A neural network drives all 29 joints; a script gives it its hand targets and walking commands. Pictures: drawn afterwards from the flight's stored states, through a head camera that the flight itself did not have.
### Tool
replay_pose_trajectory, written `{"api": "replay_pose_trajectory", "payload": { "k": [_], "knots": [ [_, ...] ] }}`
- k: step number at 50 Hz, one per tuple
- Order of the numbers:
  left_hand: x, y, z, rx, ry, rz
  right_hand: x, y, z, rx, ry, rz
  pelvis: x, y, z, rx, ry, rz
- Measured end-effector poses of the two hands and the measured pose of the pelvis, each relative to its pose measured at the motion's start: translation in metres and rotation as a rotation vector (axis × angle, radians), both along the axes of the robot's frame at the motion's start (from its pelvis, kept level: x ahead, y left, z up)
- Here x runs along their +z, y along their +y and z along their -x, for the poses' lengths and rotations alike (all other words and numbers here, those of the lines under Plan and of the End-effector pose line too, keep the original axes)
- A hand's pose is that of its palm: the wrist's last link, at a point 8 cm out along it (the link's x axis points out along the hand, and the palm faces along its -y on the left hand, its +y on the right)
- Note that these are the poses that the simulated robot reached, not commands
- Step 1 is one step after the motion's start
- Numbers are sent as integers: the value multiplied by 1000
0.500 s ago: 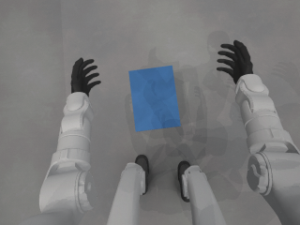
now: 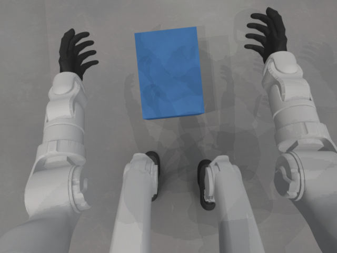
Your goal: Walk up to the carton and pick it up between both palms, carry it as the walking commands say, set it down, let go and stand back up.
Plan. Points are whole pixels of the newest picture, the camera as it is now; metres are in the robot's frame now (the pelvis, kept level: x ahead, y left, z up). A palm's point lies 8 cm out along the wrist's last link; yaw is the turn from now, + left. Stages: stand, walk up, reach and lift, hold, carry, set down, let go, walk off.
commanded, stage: reach and lift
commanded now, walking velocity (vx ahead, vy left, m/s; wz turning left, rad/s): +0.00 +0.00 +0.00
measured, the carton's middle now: (169, 78) +0.54 +0.05 -0.47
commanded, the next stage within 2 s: none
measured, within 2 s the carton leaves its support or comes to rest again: neither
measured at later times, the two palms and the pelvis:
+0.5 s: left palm (108, 87) +0.47 +0.23 -0.30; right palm (233, 72) +0.52 -0.15 -0.30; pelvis -0.03 +0.00 -0.11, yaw +0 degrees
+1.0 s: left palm (111, 89) +0.48 +0.24 -0.38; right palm (224, 82) +0.51 -0.14 -0.39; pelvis -0.03 +0.00 -0.18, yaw -1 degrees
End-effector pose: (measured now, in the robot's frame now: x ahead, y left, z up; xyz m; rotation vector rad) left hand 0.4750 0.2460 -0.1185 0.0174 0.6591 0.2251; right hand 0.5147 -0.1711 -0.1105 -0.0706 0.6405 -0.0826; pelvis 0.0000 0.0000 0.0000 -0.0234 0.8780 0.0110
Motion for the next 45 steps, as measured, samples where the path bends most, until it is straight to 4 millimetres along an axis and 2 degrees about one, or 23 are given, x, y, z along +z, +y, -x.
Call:
{"api": "replay_pose_trajectory", "payload": {
  "k": [7, 13, 18, 22, 26, 31, 36, 40, 45],
  "knots": [
    [-37, -7, -7, 1, 23, 8, -43, 0, -3, 13, 34, 20, -43, 9, 22, -6, -63, -1],
    [-79, -6, -11, 20, 31, 0, -87, 6, -9, 20, 47, 20, -70, 12, 26, -6, -85, -1],
    [-122, -5, -12, 21, 30, -9, -128, 10, -12, 28, 47, 28, -86, 11, 27, -1, -174, -5],
    [-160, -9, -8, 10, 9, -11, -162, 17, -12, 41, 18, 24, -92, 7, 32, 2, -328, -10],
    [-192, -18, 3, 5, 64, 16, -191, 27, -3, 54, 70, 10, -111, 4, 28, 3, -310, -4],
    [-193, -27, 2, -13, 44, -2, -198, 21, -1, 39, 62, 17, -129, 1, 30, -3, -346, -13],
    [-199, -20, -9, 15, 58, -13, -208, 8, 1, 38, 88, 36, -151, -3, 37, -16, -352, -21],
    [-216, -19, -9, 13, 88, -1, -224, 4, 3, 41, 115, 21, -166, -4, 40, -26, -335, -21],
    [-250, -21, -3, -3, 154, 10, -255, 13, 2, 56, 143, 1, -180, -2, 39, -32, -323, -20]
  ]
}}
